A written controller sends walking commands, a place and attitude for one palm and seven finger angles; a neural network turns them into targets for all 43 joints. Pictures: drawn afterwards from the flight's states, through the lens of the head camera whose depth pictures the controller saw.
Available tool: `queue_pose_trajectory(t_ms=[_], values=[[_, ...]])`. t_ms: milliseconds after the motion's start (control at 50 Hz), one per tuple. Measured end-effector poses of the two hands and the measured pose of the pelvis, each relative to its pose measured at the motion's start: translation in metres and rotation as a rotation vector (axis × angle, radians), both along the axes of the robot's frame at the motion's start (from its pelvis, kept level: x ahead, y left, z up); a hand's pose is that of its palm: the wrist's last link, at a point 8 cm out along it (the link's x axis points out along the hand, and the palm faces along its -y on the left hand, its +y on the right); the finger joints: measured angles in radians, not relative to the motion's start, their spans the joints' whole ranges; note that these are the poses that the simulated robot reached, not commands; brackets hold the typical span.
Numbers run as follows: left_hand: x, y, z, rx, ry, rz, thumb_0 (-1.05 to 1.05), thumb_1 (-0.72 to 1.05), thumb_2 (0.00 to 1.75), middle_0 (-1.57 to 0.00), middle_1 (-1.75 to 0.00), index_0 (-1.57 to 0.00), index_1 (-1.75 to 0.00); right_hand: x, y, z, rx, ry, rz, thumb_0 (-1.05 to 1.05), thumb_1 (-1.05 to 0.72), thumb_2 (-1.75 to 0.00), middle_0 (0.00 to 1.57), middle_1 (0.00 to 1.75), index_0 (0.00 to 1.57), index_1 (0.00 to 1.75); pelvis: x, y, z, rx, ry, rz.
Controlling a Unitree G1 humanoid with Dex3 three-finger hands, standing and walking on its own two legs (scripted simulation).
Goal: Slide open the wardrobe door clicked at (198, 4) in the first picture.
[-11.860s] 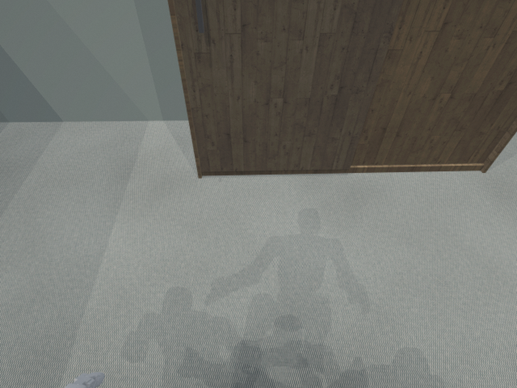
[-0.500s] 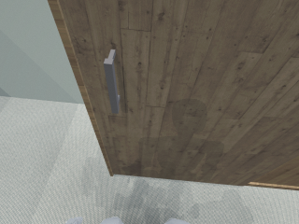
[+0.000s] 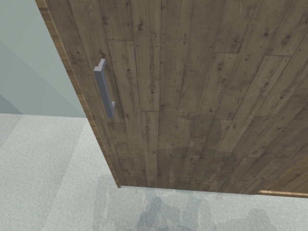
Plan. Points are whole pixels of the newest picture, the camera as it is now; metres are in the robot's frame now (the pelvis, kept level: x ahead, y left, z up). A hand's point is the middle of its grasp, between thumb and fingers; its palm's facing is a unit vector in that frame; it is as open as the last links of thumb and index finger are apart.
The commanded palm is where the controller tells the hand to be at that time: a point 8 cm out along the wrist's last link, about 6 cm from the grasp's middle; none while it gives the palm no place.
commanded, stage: come to a stop and stand still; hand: left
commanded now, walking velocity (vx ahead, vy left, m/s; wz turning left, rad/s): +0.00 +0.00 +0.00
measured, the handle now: (107, 90) +0.45 +0.16 +0.12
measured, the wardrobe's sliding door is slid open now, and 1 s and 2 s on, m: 0.00 0.00 0.00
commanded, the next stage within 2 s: look again from close up in 0.92 s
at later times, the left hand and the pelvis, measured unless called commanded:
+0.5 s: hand out of the picture -0.04 +0.17 -0.17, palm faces +0.00 -0.98 -0.18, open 7.4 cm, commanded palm none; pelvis -0.02 +0.01 +0.00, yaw +0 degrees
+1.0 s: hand out of the picture -0.02 +0.23 -0.17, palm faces -0.01 -0.98 -0.20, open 7.4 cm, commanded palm none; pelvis -0.02 +0.05 +0.00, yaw -1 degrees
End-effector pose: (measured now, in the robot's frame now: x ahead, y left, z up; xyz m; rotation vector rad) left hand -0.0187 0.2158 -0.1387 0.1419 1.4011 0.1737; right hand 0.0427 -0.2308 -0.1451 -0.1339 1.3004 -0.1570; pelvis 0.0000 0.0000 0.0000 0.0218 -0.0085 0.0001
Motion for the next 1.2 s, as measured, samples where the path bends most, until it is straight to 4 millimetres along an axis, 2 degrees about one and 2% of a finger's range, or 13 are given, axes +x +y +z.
queue_pose_trajectory(t_ms=[60, 160, 300, 420, 520, 700, 800, 1040, 1200], values=[[-0.006, -0.011, -0.008, -0.036, 0.010, 0.003, 0.01, 0.91, 0.90, -0.20, -0.30, -0.20, -0.30, -0.018, -0.004, -0.001, -0.017, 0.022, -0.015, 0.00, -0.91, -0.90, 0.20, 0.30, 0.20, 0.30, -0.002, -0.002, -0.002, -0.014, -0.016, 0.008], [-0.008, -0.023, -0.010, -0.069, 0.011, -0.008, 0.01, 0.92, 0.90, -0.20, -0.30, -0.20, -0.30, -0.046, 0.001, 0.006, -0.013, 0.072, -0.014, 0.00, -0.91, -0.90, 0.20, 0.30, 0.20, 0.30, -0.011, -0.006, 0.003, -0.016, -0.029, 0.002], [-0.017, -0.018, -0.006, -0.063, 0.015, 0.001, 0.01, 0.92, 0.90, -0.20, -0.30, -0.20, -0.30, -0.078, 0.016, 0.006, 0.022, 0.139, -0.017, 0.00, -0.91, -0.90, 0.20, 0.30, 0.20, 0.30, -0.017, -0.006, 0.007, -0.025, -0.026, 0.009], [-0.021, -0.008, -0.003, -0.038, 0.018, 0.003, 0.01, 0.91, 0.90, -0.20, -0.30, -0.20, -0.30, -0.091, 0.029, 0.004, 0.047, 0.169, -0.019, 0.00, -0.91, -0.90, 0.20, 0.30, 0.20, 0.30, -0.018, 0.000, 0.007, -0.031, -0.017, 0.008], [-0.020, 0.009, -0.003, -0.019, 0.009, -0.038, 0.01, 0.91, 0.90, -0.20, -0.30, -0.20, -0.30, -0.081, 0.038, -0.003, 0.040, 0.106, -0.033, 0.01, -0.91, -0.90, 0.20, 0.30, 0.20, 0.30, -0.020, 0.017, 0.001, -0.053, -0.013, -0.005], [0.006, 0.047, -0.004, 0.008, -0.072, -0.045, 0.01, 0.91, 0.90, -0.20, -0.30, -0.20, -0.30, -0.068, 0.053, 0.000, 0.010, 0.043, -0.004, 0.01, -0.93, -0.90, 0.20, 0.30, 0.20, 0.30, -0.022, 0.042, -0.001, -0.034, -0.021, -0.005], [0.009, 0.059, -0.002, 0.012, -0.074, -0.052, 0.00, 0.91, 0.90, -0.20, -0.30, -0.20, -0.30, -0.062, 0.056, 0.005, -0.001, 0.035, 0.007, 0.01, -0.93, -0.90, 0.20, 0.30, 0.20, 0.30, -0.023, 0.049, 0.001, -0.027, -0.007, -0.006], [-0.012, 0.060, -0.004, -0.011, 0.007, -0.043, 0.00, 0.91, 0.90, -0.20, -0.30, -0.20, -0.30, -0.042, 0.053, 0.013, -0.023, 0.014, 0.026, 0.00, -0.92, -0.90, 0.20, 0.30, 0.20, 0.30, -0.018, 0.052, 0.005, -0.024, 0.003, -0.011], [-0.013, 0.054, -0.005, -0.022, 0.023, -0.041, 0.00, 0.91, 0.90, -0.20, -0.30, -0.20, -0.30, -0.030, 0.049, 0.014, -0.027, 0.005, 0.034, 0.00, -0.91, -0.90, 0.20, 0.30, 0.20, 0.30, -0.015, 0.049, 0.005, -0.024, -0.002, -0.011]])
